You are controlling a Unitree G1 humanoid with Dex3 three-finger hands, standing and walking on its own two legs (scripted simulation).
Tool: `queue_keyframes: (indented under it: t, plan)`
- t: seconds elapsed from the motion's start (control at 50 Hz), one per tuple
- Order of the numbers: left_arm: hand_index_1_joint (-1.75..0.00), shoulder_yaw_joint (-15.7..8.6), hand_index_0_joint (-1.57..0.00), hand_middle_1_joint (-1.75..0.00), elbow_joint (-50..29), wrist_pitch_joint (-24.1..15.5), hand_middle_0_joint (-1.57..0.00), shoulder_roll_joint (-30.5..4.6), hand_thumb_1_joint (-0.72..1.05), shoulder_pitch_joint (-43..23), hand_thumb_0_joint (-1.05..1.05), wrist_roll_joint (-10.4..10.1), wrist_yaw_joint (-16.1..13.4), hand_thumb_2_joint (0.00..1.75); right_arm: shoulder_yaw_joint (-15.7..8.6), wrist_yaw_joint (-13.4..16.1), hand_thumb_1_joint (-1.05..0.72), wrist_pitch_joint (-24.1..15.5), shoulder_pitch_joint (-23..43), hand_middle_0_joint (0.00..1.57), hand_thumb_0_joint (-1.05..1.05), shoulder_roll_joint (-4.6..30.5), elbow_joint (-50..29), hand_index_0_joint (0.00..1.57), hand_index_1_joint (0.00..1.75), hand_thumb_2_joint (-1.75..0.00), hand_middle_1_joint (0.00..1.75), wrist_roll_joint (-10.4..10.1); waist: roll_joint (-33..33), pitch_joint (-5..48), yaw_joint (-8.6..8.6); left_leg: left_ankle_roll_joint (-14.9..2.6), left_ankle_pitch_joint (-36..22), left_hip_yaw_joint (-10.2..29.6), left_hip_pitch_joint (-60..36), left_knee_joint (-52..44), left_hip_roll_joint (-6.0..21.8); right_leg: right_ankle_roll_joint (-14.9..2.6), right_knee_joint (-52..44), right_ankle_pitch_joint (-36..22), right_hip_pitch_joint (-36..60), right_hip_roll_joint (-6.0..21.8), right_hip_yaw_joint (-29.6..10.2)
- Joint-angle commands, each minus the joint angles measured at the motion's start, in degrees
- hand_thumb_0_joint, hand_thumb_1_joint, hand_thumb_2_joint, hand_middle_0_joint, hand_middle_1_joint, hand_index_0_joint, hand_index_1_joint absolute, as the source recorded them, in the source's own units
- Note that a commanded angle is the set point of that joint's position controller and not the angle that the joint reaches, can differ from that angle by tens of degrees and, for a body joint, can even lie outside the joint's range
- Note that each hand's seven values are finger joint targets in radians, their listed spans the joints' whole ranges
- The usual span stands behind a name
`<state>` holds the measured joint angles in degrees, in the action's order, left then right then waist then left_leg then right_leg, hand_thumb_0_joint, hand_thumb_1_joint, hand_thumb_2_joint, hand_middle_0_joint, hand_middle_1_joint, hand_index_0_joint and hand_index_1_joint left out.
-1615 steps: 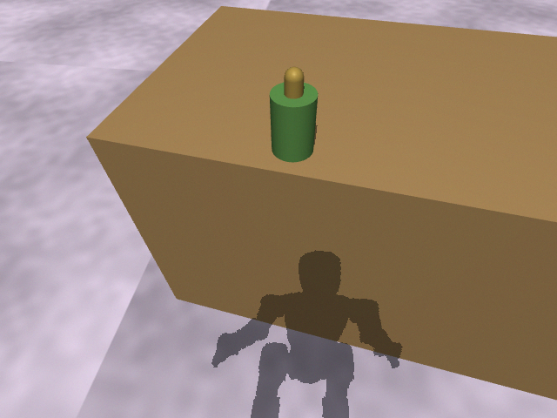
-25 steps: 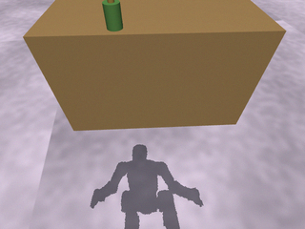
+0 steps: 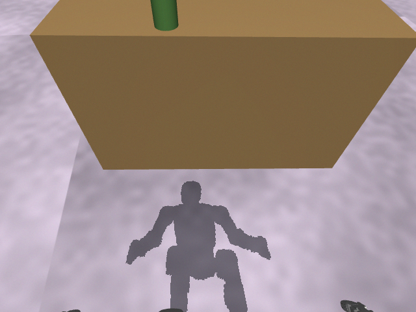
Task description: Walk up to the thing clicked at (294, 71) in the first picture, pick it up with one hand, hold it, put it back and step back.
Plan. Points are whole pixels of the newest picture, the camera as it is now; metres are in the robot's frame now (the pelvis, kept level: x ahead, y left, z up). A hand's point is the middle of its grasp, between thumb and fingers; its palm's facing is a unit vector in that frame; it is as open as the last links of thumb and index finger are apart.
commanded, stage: step back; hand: left
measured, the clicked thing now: out of the picture +1.02 +0.22 +0.13
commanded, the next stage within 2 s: stand in 0.08 s
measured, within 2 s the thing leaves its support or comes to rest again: neither
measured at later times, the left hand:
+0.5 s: hand out of the picture +0.07 +0.25 -0.14, palm faces -0.03 -0.94 -0.34, open 7.4 cm
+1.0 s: hand out of the picture +0.07 +0.26 -0.14, palm faces -0.04 -0.94 -0.34, open 7.4 cm
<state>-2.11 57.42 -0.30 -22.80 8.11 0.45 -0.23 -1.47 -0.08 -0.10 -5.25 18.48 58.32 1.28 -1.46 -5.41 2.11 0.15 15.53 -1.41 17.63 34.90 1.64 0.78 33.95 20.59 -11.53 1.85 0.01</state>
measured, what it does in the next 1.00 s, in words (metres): stands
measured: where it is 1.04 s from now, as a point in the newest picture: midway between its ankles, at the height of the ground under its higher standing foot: outside the picture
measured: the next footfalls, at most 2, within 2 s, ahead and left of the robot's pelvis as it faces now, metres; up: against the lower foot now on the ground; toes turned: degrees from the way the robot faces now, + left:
none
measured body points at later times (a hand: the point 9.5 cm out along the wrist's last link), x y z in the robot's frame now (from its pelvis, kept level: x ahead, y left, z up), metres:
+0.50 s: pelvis -0.01 +0.00 +0.02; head +0.00 +0.00 +0.47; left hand +0.08 +0.30 -0.11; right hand +0.07 -0.31 -0.11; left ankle +0.03 +0.12 -0.73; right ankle -0.03 -0.14 -0.73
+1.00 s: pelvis +0.00 +0.00 +0.02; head +0.01 +0.00 +0.47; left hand +0.08 +0.30 -0.11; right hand +0.07 -0.30 -0.11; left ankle +0.03 +0.12 -0.73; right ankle -0.03 -0.14 -0.73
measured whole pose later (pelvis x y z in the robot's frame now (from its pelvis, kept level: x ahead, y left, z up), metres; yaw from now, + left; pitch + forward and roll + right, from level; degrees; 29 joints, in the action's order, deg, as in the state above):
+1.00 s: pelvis +0.00 +0.00 +0.02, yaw +0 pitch -2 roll +0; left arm 0.0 64.6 -0.9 -20.5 6.7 0.7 0.7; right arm -0.3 -0.9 -0.7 -5.7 19.4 65.5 0.3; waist -0.4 -2.8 -0.3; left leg 0.4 7.5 -1.9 9.9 19.5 1.1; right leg 2.0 19.2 12.8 -4.4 2.2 -0.1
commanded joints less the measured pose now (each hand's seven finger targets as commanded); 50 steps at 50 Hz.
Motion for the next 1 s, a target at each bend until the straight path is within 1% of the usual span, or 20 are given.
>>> queue_keyframes:
  t: [0.0,0.02,0.04,0.06,0.12,0.14,0.2,0.28,0.32,0.44,0.5,0.54,0.56,0.58,0.66,0.76,0.84,0.86,0.9,0.98]
  plan:
    - [-0.3,-2.6,-0.2,-0.3,-1.4,-1.6,-0.2,-11.7,0.9,1.4,0.0,-0.1,-0.8,0.9,-2.6,1.3,-0.9,-1.8,2.6,0.2,0.0,13.5,-3.1,0.2,0.3,-0.9,0.3,-0.6,5.2,12.1,-0.86,-3.08,-22.2,5.6,-5.7,-6.0,5.9,-3.69,-4.6,-22.9,5.2,4.3,-4.8]
    - [-0.3,-2.5,-0.2,-0.3,-1.6,-1.6,-0.2,-11.5,0.9,-0.5,0.0,-0.2,-0.8,0.9,-2.4,1.2,-0.9,-1.8,2.3,0.2,0.0,13.2,-2.3,0.2,0.3,-0.9,0.3,-0.6,4.0,12.0,-1.39,-2.98,-22.7,5.2,-7.2,-6.6,5.9,-3.37,-4.9,-23.0,4.1,4.4,-4.9]
    - [-0.3,-2.3,-0.2,-0.3,-1.5,-1.5,-0.2,-11.2,0.9,-1.0,0.0,-0.2,-0.8,0.9,-2.4,1.2,-0.9,-1.8,3.3,0.2,0.0,13.5,-2.1,0.2,0.3,-0.9,0.3,-0.6,3.9,12.0,-1.23,-3.11,-23.6,5.3,-8.7,-7.0,6.3,-3.01,-5.3,-23.1,3.3,4.2,-4.4]
    - [-0.3,-0.9,-0.2,-0.3,0.4,-1.5,-0.2,-9.2,0.9,-0.6,0.0,-0.5,-0.4,0.9,-2.1,0.9,-0.9,-2.0,2.1,0.2,0.0,14.0,-1.4,0.2,0.3,-0.9,0.3,-1.2,4.5,11.8,-1.96,-2.69,-22.2,6.9,-10.8,-8.2,6.4,-2.59,-8.2,-21.5,3.3,4.5,-4.6]
    - [-0.3,-0.6,-0.2,-0.3,0.8,-1.7,-0.2,-9.5,0.9,-2.8,0.0,-0.5,-0.3,0.9,-1.9,0.5,-0.9,-2.1,3.4,0.2,0.0,13.6,-0.6,0.2,0.3,-0.9,0.3,-1.1,2.8,10.0,-2.14,-2.52,-22.3,6.7,-11.9,-10.5,6.8,-2.12,-10.4,-20.4,3.2,4.6,-4.2]
    - [-0.3,-0.6,-0.2,-0.3,1.2,-1.7,-0.2,-9.5,0.9,-3.0,0.0,-0.4,-0.3,0.9,-1.9,0.5,-0.9,-2.1,3.8,0.2,0.0,13.6,-0.4,0.2,0.3,-0.9,0.3,-1.0,2.6,10.1,-2.26,-2.5,-23.3,6.4,-12.5,-10.6,6.9,-1.98,-11.2,-21.8,3.8,4.7,-4.1]
    - [-0.3,-0.5,-0.2,-0.3,1.9,-1.9,-0.2,-9.9,0.9,-4.4,0.0,-0.1,-0.2,0.9,-1.7,0.3,-0.9,-2.0,4.1,0.2,0.0,13.2,0.3,0.2,0.3,-0.9,0.3,-1.1,0.5,8.3,-2.66,-1.84,-20.9,5.9,-12.8,-12.7,6.4,-1.74,-13.5,-20.9,3.5,5.2,-4.3]
    - [-0.3,-0.4,-0.2,-0.3,2.7,-1.9,-0.2,-10.0,0.9,-4.8,0.0,0.0,-0.1,0.9,-1.7,-0.1,-0.9,-1.9,5.2,0.2,0.0,13.2,1.1,0.2,0.3,-0.9,0.3,-0.9,0.5,5.3,-2.38,-1.35,-11.0,5.7,-12.1,-16.1,5.9,-1.56,-17.6,-11.8,1.7,5.3,-4.9]
    - [-0.3,-0.3,-0.2,-0.3,3.0,-2.2,-0.2,-9.8,0.9,-4.8,0.0,0.0,0.0,0.9,-1.6,-0.3,-0.9,-1.9,5.6,0.2,0.0,13.0,1.4,0.2,0.3,-0.9,0.3,-0.9,0.4,6.1,-2.21,-1.31,-12.3,5.6,-12.5,-16.4,6.0,-1.45,-18.2,-13.3,2.9,5.7,-5.0]
    - [-0.3,-0.5,-0.2,-0.3,3.6,-2.3,-0.2,-10.1,0.9,-5.3,0.0,0.0,0.0,0.9,-1.5,-0.5,-0.9,-1.9,4.5,0.2,0.0,12.9,2.7,0.2,0.3,-0.9,0.3,-0.7,1.5,5.6,-2.5,-0.6,-7.5,5.3,-11.2,-18.5,5.6,-1.53,-19.9,-9.0,3.1,5.8,-5.4]
    - [-0.3,-0.4,-0.2,-0.3,3.9,-1.9,-0.2,-10.0,0.9,-5.0,0.0,0.1,0.1,0.9,-1.6,-0.5,-0.9,-1.7,3.6,0.2,0.0,13.4,3.3,0.2,0.3,-0.9,0.3,-0.6,2.2,3.8,-2.64,-0.4,-1.6,5.9,-9.2,-19.7,5.3,-1.52,-21.0,-2.9,1.2,5.3,-5.5]
    - [-0.3,-0.5,-0.2,-0.3,4.0,-1.8,-0.2,-10.3,0.9,-4.6,0.0,0.3,0.1,0.9,-1.7,-0.5,-0.9,-1.6,3.7,0.2,0.0,13.4,3.2,0.2,0.3,-0.9,0.3,-0.6,1.5,4.6,-2.55,-0.49,-2.7,6.1,-10.0,-19.4,5.5,-1.73,-20.8,-2.9,1.1,5.4,-5.4]
    - [-0.3,-0.4,-0.2,-0.3,3.8,-2.0,-0.2,-10.1,0.9,-4.6,0.0,0.3,0.1,0.9,-1.7,-0.5,-0.9,-1.8,3.4,0.2,0.0,13.2,3.2,0.2,0.3,-0.9,0.3,-0.6,1.3,5.6,-2.43,-0.67,-5.7,5.9,-10.5,-19.1,5.8,-1.81,-20.2,-6.4,2.5,5.6,-5.2]
    - [-0.3,-0.4,-0.2,-0.3,3.9,-2.0,-0.2,-10.1,0.9,-4.5,0.0,0.1,0.1,0.9,-1.6,-0.5,-0.9,-1.7,2.9,0.2,0.0,13.3,3.4,0.2,0.3,-0.9,0.3,-0.7,1.7,5.5,-2.62,-0.56,-4.6,6.0,-9.8,-19.4,5.6,-1.63,-20.3,-6.0,2.5,5.4,-5.2]
    - [-0.3,-0.2,-0.2,-0.3,4.0,-2.1,-0.2,-9.8,0.9,-3.9,0.0,0.0,0.1,0.9,-1.5,-0.3,-0.9,-2.0,2.6,0.2,0.0,13.4,3.7,0.2,0.3,-0.9,0.3,-0.7,1.7,7.3,-2.46,-0.81,-10.3,5.9,-11.4,-18.4,6.1,-1.61,-19.2,-11.7,3.9,5.7,-5.1]
    - [-0.3,0.1,-0.2,-0.3,4.3,-1.8,-0.2,-9.4,0.9,-3.3,0.0,-0.1,0.1,0.9,-1.2,-0.1,-0.9,-1.9,1.9,0.2,0.0,13.5,4.1,0.2,0.3,-0.9,0.3,-0.8,1.6,5.5,-2.55,-0.67,-9.4,6.0,-10.5,-18.8,6.1,-1.54,-19.0,-10.3,3.1,5.3,-4.6]
    - [-0.3,-0.1,-0.2,-0.3,4.3,-1.6,-0.2,-9.8,0.9,-3.0,0.0,0.0,0.2,0.9,-1.1,0.0,-0.9,-1.9,1.2,0.2,0.0,13.9,4.2,0.2,0.3,-0.9,0.3,-0.8,2.7,6.5,-2.66,-0.91,-8.8,6.1,-10.9,-19.2,6.2,-1.7,-18.6,-11.3,3.8,5.5,-4.7]
    - [-0.3,-0.1,-0.2,-0.3,4.1,-1.6,-0.2,-10.0,0.9,-3.2,0.0,0.0,0.1,0.9,-0.9,0.0,-0.9,-2.0,1.4,0.2,0.0,13.3,4.1,0.2,0.3,-0.9,0.3,-0.8,2.0,7.0,-2.42,-0.94,-12.7,6.0,-11.2,-18.5,6.5,-1.7,-18.0,-13.0,4.3,5.6,-4.5]
    - [-0.3,0.0,-0.2,-0.3,4.2,-1.7,-0.2,-9.9,0.9,-3.0,0.0,0.0,0.1,0.9,-0.9,0.1,-0.9,-2.1,1.3,0.2,0.0,13.4,4.2,0.2,0.3,-0.9,0.3,-0.8,1.1,7.1,-2.47,-0.92,-15.1,5.8,-11.8,-18.0,6.5,-1.55,-18.0,-14.8,4.4,5.7,-4.4]
    - [-0.3,0.1,-0.2,-0.3,4.2,-1.5,-0.2,-9.4,0.9,-3.1,0.0,-0.1,0.1,0.9,-1.0,0.3,-0.9,-2.1,1.7,0.2,0.0,13.8,4.2,0.2,0.3,-0.9,0.3,-0.9,1.4,7.1,-2.53,-0.79,-16.9,5.5,-12.4,-17.6,6.5,-1.32,-18.1,-16.1,4.4,5.6,-4.2]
